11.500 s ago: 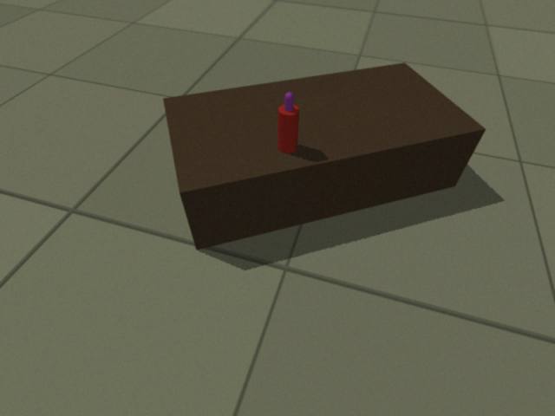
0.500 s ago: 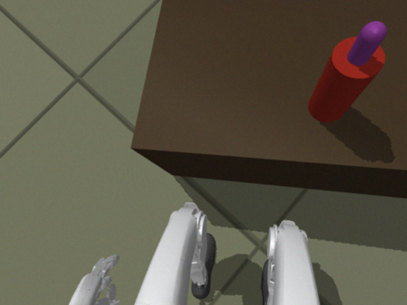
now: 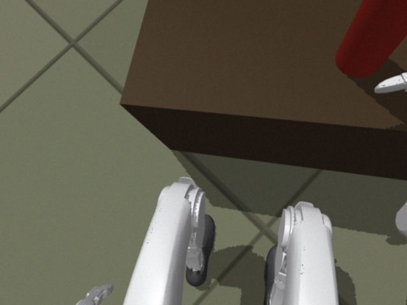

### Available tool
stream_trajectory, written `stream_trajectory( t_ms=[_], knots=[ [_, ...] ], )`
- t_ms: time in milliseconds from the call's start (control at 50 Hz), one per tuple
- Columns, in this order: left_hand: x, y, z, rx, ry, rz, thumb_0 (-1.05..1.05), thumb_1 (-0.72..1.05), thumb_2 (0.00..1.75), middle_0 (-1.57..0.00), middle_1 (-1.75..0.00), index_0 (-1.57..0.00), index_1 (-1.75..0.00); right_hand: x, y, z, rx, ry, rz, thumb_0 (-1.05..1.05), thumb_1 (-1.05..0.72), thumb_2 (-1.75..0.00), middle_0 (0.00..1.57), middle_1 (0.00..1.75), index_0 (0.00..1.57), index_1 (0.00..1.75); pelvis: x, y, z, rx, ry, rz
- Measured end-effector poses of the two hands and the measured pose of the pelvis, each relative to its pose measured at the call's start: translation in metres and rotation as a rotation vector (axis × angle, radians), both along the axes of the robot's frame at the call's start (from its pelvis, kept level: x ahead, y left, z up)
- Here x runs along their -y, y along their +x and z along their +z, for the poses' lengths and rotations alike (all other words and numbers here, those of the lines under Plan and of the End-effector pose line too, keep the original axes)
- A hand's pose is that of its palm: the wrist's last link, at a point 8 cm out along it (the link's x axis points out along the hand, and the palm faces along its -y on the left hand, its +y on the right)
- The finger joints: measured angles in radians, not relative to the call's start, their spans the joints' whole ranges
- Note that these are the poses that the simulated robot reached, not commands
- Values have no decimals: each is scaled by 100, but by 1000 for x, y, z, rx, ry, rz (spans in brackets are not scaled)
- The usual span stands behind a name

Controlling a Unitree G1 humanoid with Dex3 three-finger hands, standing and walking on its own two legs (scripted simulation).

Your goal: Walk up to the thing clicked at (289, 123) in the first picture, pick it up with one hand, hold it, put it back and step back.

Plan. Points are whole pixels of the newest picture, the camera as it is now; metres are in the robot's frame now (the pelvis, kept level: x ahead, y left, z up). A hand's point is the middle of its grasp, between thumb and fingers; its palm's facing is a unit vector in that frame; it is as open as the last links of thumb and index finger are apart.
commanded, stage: close in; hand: right
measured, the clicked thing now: (393, 5) +0.59 -0.19 +0.06
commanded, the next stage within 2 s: rest palm in 0.28 s
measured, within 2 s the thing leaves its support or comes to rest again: leaves its support in 1.92 s
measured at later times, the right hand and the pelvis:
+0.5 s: hand (396, 37) +0.57 -0.21 +0.03, palm faces +0.15 +0.99 -0.01, open 17.2 cm; pelvis +0.01 +0.01 +0.01, yaw -2 degrees
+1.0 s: hand (387, 30) +0.58 -0.20 +0.03, palm faces +0.14 +0.99 -0.02, open 13.8 cm; pelvis +0.01 +0.00 +0.01, yaw -2 degrees
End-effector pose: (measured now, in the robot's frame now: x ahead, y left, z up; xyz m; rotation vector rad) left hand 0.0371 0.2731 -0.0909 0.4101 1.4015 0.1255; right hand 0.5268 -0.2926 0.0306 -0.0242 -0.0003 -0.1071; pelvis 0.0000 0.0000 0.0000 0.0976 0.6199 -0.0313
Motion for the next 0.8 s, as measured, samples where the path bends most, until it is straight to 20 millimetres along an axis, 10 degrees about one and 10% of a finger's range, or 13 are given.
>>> stream_trajectory(
  t_ms=[800],
  knots=[
    [-5, 33, 3, -4, -21, 3, 0, 87, 93, -20, -30, -19, -31, -37, 19, 6, -24, 13, -40, -2, 42, -6, 27, 13, 25, 13, -4, 15, 16, -36, -31, -15]
  ],
)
